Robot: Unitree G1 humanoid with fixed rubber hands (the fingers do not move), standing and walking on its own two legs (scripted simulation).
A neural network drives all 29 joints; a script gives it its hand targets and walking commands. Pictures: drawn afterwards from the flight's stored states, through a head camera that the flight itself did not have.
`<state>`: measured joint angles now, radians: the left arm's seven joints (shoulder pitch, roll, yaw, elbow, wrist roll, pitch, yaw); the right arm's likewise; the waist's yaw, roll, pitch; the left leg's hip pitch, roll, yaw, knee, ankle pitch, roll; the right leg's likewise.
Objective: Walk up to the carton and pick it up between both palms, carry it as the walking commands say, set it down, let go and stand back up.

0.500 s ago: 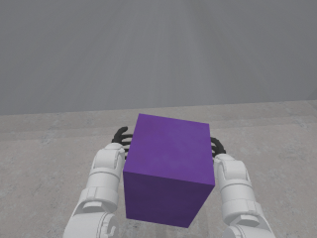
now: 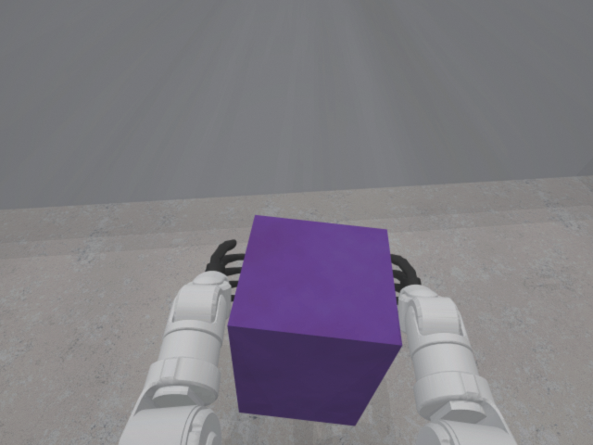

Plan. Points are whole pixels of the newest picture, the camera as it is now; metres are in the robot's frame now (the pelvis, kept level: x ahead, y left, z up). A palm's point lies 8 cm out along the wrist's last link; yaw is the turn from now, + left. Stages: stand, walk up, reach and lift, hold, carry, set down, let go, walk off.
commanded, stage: reach and lift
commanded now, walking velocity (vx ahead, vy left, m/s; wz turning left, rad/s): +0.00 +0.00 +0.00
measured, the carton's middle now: (308, 327) +0.29 +0.01 -0.01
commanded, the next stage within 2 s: hold in 0.58 s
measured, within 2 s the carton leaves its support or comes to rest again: neither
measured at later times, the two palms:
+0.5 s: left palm (211, 294) +0.30 +0.15 +0.06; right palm (408, 301) +0.30 -0.14 +0.05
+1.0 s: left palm (209, 303) +0.28 +0.15 +0.05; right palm (409, 311) +0.28 -0.14 +0.04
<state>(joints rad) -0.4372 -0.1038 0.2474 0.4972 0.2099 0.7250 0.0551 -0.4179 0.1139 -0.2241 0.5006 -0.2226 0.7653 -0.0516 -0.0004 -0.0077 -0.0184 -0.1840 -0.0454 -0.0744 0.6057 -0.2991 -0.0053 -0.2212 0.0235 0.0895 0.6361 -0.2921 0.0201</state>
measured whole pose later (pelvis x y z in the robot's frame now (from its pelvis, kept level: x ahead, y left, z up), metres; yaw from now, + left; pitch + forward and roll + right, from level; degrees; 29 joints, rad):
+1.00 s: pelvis -0.01 +0.00 +0.00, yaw +0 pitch -8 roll +1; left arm -0.33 -0.11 0.21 0.40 0.21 0.75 0.05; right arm -0.37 0.13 -0.21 0.45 -0.22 0.78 -0.05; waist 0.00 -0.01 -0.02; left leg -0.17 -0.05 -0.07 0.59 -0.28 -0.01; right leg -0.20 0.02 0.09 0.62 -0.27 0.02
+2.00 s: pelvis -0.01 +0.00 +0.00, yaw +0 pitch -8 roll +1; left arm -0.32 -0.11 0.20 0.37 0.21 0.75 0.05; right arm -0.35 0.14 -0.21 0.42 -0.22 0.79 -0.04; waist 0.00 -0.01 -0.02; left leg -0.16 -0.05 -0.07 0.59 -0.28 -0.01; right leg -0.20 0.02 0.09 0.62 -0.27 0.02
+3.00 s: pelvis +0.27 -0.07 +0.01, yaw -13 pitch +5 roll +1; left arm -0.10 -0.13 0.06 -0.39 0.06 1.17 0.16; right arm -0.15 0.13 -0.05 -0.35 -0.04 1.23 -0.17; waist 0.00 -0.04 -0.13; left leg -0.43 0.01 0.11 0.48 -0.15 0.02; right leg -0.23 0.00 0.01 0.53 -0.38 -0.04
